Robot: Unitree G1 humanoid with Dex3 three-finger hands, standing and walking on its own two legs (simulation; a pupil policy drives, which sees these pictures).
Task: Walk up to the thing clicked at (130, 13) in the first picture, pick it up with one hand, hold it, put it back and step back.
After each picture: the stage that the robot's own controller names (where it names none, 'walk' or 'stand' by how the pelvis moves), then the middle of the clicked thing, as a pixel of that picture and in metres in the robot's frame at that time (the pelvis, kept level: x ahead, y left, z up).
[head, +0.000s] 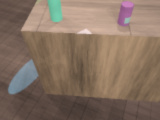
stand; (125, 14) +0.78 -0.22 +0.01
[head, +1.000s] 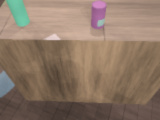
rise first; (98, 15) +0.69 -0.04 +0.04
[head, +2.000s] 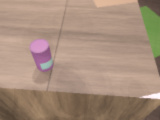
stand; (42, 56) +0.43 +0.19 +0.03
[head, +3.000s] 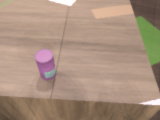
stand; (46, 65) +0.43 +0.16 +0.01
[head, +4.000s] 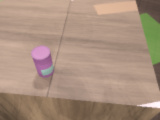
stand; (43, 62) +0.43 +0.17 +0.02
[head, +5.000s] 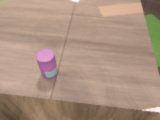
stand; (47, 64) +0.42 +0.16 +0.01
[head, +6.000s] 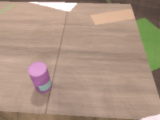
stand; (40, 78) +0.37 +0.18 +0.01
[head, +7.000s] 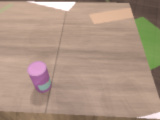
stand; (40, 77) +0.38 +0.18 +0.01
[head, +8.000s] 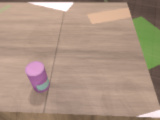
rise first; (38, 77) +0.38 +0.19 +0.01
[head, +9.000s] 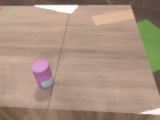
rise first; (43, 74) +0.39 +0.20 +0.01
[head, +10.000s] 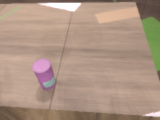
go down; (45, 74) +0.38 +0.19 +0.01
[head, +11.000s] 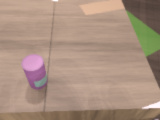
go down; (35, 72) +0.37 +0.17 +0.04
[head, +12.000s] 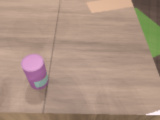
close in; (36, 72) +0.36 +0.17 +0.05
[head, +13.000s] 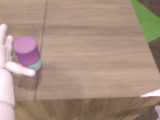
close; (29, 56) +0.40 +0.17 +0.08
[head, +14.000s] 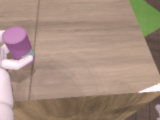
lift; (20, 47) +0.44 +0.18 +0.08
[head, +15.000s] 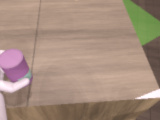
lift; (17, 69) +0.36 +0.20 +0.08
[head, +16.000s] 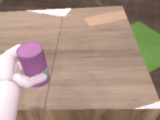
lift; (34, 65) +0.31 +0.15 +0.18
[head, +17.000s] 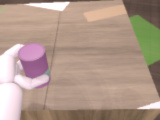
hold; (36, 66) +0.32 +0.15 +0.16
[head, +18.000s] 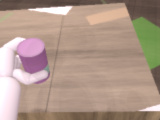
crouch; (35, 62) +0.32 +0.14 +0.19
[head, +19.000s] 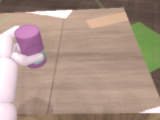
crouch; (32, 47) +0.37 +0.16 +0.20
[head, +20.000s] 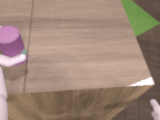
lower; (12, 46) +0.44 +0.20 +0.08
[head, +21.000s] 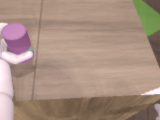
lower; (19, 44) +0.44 +0.19 +0.08
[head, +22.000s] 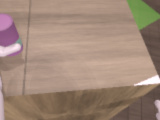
lower; (7, 36) +0.46 +0.20 +0.09
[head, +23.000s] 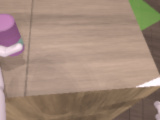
lower; (8, 36) +0.46 +0.20 +0.09
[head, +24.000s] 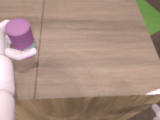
draw back; (22, 40) +0.45 +0.18 +0.09
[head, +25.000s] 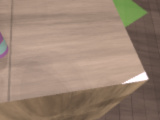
sink last; out of the picture +0.46 +0.22 +0.09
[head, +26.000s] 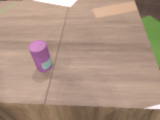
sink last; (41, 56) +0.45 +0.20 +0.07
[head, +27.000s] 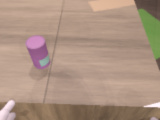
stand; (39, 53) +0.44 +0.19 +0.06
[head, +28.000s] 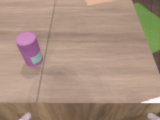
stand; (30, 49) +0.44 +0.20 +0.08
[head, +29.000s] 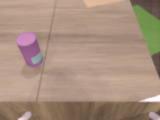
stand; (30, 50) +0.45 +0.21 +0.07
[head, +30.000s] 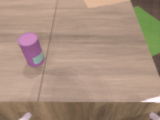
stand; (32, 50) +0.45 +0.20 +0.07
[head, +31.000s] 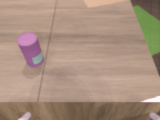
stand; (31, 50) +0.45 +0.20 +0.07
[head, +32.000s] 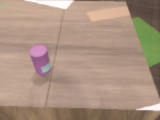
stand; (41, 60) +0.45 +0.19 +0.02
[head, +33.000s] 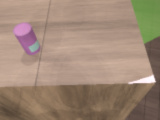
walk; (28, 39) +0.50 +0.24 +0.04
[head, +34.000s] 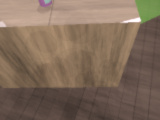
walk; out of the picture +0.80 +0.22 +0.04
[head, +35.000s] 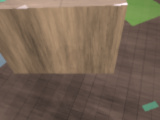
stand; out of the picture +1.09 +0.20 +0.03
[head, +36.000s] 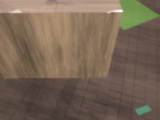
stand; out of the picture +1.05 +0.22 +0.01
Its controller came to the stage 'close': yes
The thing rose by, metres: 0.20
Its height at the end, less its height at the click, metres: +0.00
